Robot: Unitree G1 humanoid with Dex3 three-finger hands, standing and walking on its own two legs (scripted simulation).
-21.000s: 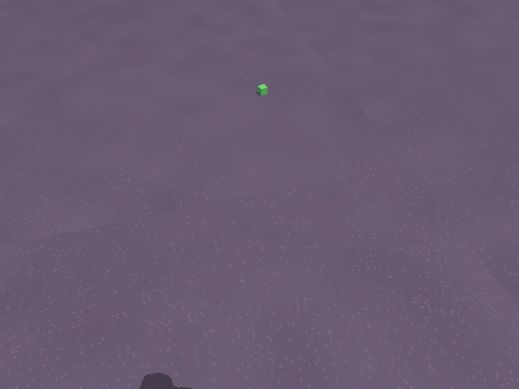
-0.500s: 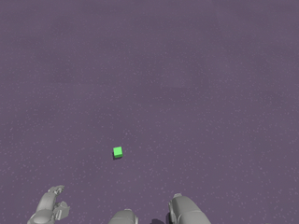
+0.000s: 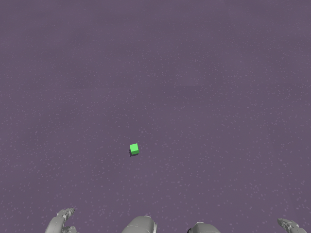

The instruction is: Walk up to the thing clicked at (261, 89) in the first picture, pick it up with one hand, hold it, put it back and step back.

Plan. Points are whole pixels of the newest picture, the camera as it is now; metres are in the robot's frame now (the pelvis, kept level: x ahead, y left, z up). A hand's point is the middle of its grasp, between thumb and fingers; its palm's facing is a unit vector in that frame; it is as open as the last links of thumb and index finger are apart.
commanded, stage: walk up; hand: left
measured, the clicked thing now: (134, 149) +0.63 +0.25 -0.74
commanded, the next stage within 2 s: stand in 1.50 s
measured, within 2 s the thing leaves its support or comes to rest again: neither
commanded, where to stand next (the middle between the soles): +0.25 +0.01 m, yaw +1 degrees
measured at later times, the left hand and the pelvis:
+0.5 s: hand out of the picture -0.09 +0.24 -0.15, palm faces -0.03 -0.92 -0.38, open 7.4 cm; pelvis -0.14 -0.03 +0.00, yaw -3 degrees
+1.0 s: hand out of the picture -0.06 +0.24 -0.13, palm faces +0.03 -0.93 -0.37, open 7.4 cm; pelvis -0.15 -0.03 +0.00, yaw +1 degrees
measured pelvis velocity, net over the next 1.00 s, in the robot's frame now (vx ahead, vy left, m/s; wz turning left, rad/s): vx -0.15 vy -0.03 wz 0.02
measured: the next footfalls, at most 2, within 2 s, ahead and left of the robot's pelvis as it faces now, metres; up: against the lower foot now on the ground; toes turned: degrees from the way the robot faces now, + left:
left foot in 0.08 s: -0.01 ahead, +0.12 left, +0.00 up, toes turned +0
right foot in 0.42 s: -0.11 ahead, -0.14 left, +0.00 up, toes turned +0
